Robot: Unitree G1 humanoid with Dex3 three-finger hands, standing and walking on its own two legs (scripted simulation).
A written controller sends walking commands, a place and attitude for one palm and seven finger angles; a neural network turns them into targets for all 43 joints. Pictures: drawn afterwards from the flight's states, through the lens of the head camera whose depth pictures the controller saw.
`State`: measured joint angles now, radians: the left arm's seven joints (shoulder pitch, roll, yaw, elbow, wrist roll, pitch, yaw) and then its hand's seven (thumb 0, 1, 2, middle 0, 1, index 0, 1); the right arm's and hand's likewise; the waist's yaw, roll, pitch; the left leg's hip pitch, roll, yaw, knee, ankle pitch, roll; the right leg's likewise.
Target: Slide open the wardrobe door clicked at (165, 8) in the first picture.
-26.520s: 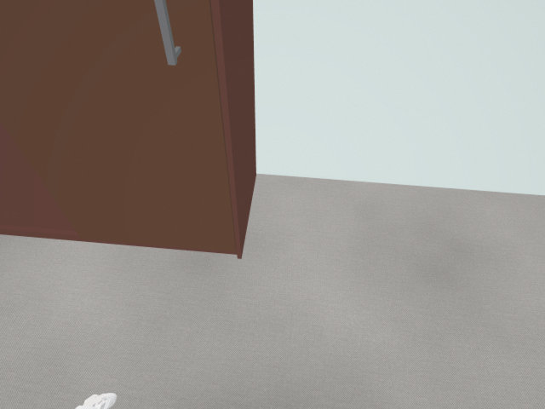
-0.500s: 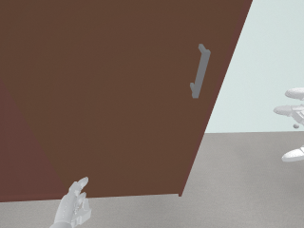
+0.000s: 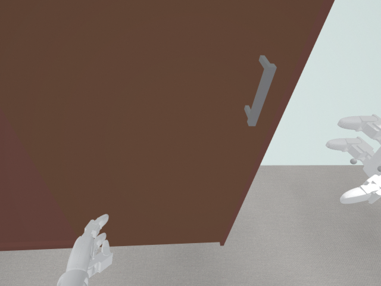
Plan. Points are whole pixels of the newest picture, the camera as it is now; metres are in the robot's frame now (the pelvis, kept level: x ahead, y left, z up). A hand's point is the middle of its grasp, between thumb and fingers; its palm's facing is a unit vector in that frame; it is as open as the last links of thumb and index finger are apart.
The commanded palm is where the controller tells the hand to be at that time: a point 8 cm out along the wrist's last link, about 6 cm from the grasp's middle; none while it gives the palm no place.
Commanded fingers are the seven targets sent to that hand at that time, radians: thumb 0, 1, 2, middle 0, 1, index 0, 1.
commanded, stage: move the hooked fingers beside the handle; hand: right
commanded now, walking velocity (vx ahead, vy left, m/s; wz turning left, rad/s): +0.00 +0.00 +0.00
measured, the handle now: (257, 92) +0.48 -0.13 +0.21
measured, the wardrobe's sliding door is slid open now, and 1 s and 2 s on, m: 0.00 0.00 0.00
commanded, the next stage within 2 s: none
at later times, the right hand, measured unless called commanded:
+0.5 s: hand (328, 134) +0.34 -0.24 +0.21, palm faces -0.03 +1.00 -0.06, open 14.0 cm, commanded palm +0.31 -0.28 +0.22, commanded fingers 0.00 0.50 -0.30 0.30 1.20 0.30 1.20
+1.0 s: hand (299, 119) +0.39 -0.20 +0.21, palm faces -0.03 +1.00 -0.04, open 14.0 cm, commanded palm +0.37 -0.25 +0.21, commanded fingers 0.00 0.50 -0.30 0.30 1.20 0.30 1.20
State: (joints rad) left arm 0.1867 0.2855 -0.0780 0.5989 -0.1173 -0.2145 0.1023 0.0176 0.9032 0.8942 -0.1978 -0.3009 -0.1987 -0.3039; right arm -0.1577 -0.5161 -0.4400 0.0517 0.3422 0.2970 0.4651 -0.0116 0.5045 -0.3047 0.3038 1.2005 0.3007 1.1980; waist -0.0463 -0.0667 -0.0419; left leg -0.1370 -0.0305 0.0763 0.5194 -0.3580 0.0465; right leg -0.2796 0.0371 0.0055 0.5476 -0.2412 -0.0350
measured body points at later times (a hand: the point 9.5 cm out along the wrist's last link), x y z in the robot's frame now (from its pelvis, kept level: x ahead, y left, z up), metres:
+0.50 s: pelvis +0.01 -0.01 +0.00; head -0.01 +0.01 +0.45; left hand +0.19 +0.23 -0.07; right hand +0.34 -0.29 +0.22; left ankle -0.05 +0.08 -0.73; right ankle +0.03 -0.10 -0.73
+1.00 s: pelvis +0.00 +0.00 +0.00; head -0.01 +0.01 +0.45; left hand +0.17 +0.24 -0.08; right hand +0.39 -0.25 +0.21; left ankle -0.05 +0.08 -0.73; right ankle +0.03 -0.10 -0.73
